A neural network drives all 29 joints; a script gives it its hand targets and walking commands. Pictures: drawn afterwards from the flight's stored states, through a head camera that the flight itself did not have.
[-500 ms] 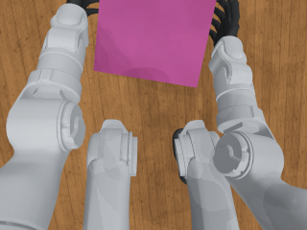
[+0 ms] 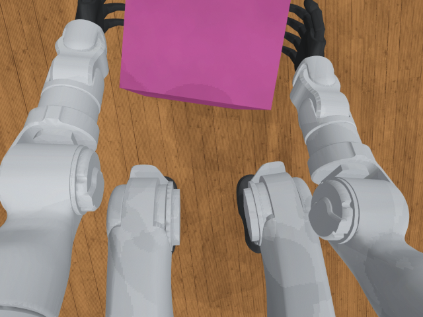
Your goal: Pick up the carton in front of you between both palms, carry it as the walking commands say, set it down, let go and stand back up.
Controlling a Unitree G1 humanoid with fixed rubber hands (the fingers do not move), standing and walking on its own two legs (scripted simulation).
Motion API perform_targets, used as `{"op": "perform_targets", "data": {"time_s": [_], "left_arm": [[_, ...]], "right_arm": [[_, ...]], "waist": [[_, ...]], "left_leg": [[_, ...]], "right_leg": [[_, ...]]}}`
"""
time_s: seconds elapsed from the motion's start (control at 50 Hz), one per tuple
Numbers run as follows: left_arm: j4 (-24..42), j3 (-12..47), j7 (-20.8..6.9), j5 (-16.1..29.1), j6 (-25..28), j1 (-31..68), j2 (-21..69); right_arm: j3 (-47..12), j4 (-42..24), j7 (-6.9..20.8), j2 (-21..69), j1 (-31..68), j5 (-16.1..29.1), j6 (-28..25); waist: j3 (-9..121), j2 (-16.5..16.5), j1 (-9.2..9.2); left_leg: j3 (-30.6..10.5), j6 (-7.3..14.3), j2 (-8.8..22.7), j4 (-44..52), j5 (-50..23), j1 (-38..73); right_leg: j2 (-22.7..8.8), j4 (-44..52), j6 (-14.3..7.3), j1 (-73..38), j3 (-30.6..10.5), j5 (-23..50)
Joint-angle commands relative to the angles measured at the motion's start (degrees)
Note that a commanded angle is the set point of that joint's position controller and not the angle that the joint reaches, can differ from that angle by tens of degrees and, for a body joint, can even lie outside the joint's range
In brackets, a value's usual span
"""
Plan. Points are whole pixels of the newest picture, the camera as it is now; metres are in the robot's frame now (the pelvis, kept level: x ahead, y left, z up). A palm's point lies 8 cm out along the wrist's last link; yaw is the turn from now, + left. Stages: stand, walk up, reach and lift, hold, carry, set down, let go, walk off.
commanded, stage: set down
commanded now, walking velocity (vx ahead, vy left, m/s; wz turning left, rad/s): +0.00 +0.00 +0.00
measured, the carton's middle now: (201, 44) +0.51 +0.04 -0.25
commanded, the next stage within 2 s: let go in 1.22 s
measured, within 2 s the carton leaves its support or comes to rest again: neither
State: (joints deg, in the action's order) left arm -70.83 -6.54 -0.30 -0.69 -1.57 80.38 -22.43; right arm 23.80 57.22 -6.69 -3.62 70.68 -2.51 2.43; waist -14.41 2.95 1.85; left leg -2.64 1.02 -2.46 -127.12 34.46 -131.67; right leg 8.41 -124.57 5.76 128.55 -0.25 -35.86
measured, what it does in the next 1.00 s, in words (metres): rises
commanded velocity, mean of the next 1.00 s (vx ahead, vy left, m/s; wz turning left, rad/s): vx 0.00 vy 0.00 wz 0.00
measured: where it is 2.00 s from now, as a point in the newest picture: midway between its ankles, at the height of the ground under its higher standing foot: (209, 228)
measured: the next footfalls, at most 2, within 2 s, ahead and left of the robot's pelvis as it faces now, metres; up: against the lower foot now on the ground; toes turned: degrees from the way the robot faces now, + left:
none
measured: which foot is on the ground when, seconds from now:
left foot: down 0.00-1.00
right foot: down 0.00-1.00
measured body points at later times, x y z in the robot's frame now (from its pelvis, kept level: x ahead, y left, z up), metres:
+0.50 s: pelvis -0.01 +0.00 +0.05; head +0.32 +0.05 +0.35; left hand +0.54 +0.24 -0.08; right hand +0.50 -0.14 -0.08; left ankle +0.09 +0.11 -0.34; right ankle +0.10 -0.12 -0.34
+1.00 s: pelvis +0.01 +0.00 +0.18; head +0.32 +0.05 +0.50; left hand +0.54 +0.25 +0.07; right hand +0.50 -0.15 +0.07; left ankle +0.09 +0.11 -0.34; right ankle +0.10 -0.12 -0.34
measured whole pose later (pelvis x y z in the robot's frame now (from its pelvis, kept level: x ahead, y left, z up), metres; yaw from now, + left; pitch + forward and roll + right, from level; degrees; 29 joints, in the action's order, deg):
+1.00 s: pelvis +0.01 +0.00 +0.18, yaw +2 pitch +46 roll -4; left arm -54.1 -9.6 -6.0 0.9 -9.6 66.7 -25.9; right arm 17.4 34.2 -11.0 -2.2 52.4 3.6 10.2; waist 2.7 0.0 4.1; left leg -2.7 1.2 -2.4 -88.8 25.9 -108.5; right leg 3.9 -86.7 2.8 105.8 -0.9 -26.8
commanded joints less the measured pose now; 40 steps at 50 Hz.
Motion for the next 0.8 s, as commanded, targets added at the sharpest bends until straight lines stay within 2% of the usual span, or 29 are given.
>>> {"op": "perform_targets", "data": {"time_s": [0.0, 0.08, 0.16, 0.26, 0.32, 0.36, 0.44, 0.54, 0.7, 0.78], "left_arm": [[4.5, 1.6, 1.9, 5.5, 2.8, 10.1, -10.5], [11.3, 6.7, 0.9, 11.3, 3.7, 17.8, -12.7], [12.8, 9.4, -0.3, 14.4, 2.0, 19.1, -14.9], [12.6, 8.9, -0.9, 13.9, -1.0, 16.9, -15.9], [15.7, 7.1, -0.9, 12.0, -2.9, 15.3, -16.2], [16.1, 5.3, -1.0, 10.3, -4.0, 13.7, -15.7], [14.1, 2.1, -1.7, 7.3, -4.5, 10.2, -12.8], [13.7, 0.1, -2.8, 5.0, -3.9, 7.5, -10.8], [19.4, -2.1, -3.9, 3.0, -5.0, 5.7, -12.0], [22.6, -2.7, -4.6, 2.8, -6.2, 4.7, -12.2]], "right_arm": [[-5.3, -2.9, -2.2, -7.9, 5.7, 7.0, -3.0], [-12.6, -6.2, -2.3, -7.2, 11.1, 15.5, -3.4], [-14.6, -8.3, -3.5, -9.4, 11.5, 18.5, -2.1], [-12.5, -13.4, -5.8, -10.6, 9.1, 16.8, 0.2], [-11.2, -18.8, -7.0, -10.4, 7.1, 14.4, 2.0], [-9.9, -20.3, -7.4, -9.8, 5.7, 12.5, 3.1], [-7.4, -19.2, -6.9, -7.1, 3.0, 8.9, 3.9], [-6.5, -18.6, -5.6, -4.7, 0.0, 7.3, 3.6], [-7.0, -24.9, -5.4, -4.0, -3.3, 7.9, 5.0], [-7.1, -28.4, -5.4, -4.0, -4.8, 7.5, 6.1]], "waist": [[52.6, -5.5, -1.19], [57.9, -7.6, -1.5], [64.0, -9.7, -0.53], [72.2, -11.3, 0.74], [76.9, -11.8, 0.94], [75.2, -11.4, 1.03], [66.7, -9.6, 1.3], [65.6, -9.3, 1.48], [74.8, -11.1, 0.88], [77.8, -11.6, 1.24]], "left_leg": [[-1.9, -0.3, 1.8, 11.3, -22.8, 31.9], [-2.2, 0.5, 3.0, 10.1, -24.3, 36.1], [-1.3, 0.3, 3.8, 10.6, -21.4, 43.2], [0.3, 0.0, 3.3, 13.8, -16.9, 50.6], [1.2, 0.1, 2.2, 16.6, -17.1, 54.5], [1.6, 0.1, 1.7, 18.7, -16.7, 53.9], [1.5, 0.0, 1.3, 22.3, -16.7, 47.6], [1.5, -0.3, 0.9, 26.7, -18.8, 46.2], [2.5, -0.7, 0.2, 34.2, -21.4, 55.7], [2.8, -0.8, -0.2, 38.2, -23.4, 61.5]], "right_leg": [[-2.6, 6.5, -0.3, -21.4, 5.4, 21.8], [-3.7, 6.3, -1.0, -22.2, 4.4, 22.4], [-4.1, 7.7, -1.4, -24.7, 5.1, 19.2], [-3.6, 10.9, -1.9, -29.0, 6.5, 15.5], [-2.8, 13.9, -2.4, -31.5, 7.1, 15.3], [-2.6, 16.1, -2.5, -31.1, 7.3, 14.6], [-2.6, 19.9, -2.0, -28.0, 7.1, 14.4], [-2.4, 24.6, -1.6, -28.9, 6.7, 17.0], [-2.2, 32.4, -1.4, -35.8, 6.3, 19.0], [-2.3, 36.6, -1.3, -39.0, 6.6, 20.2]]}}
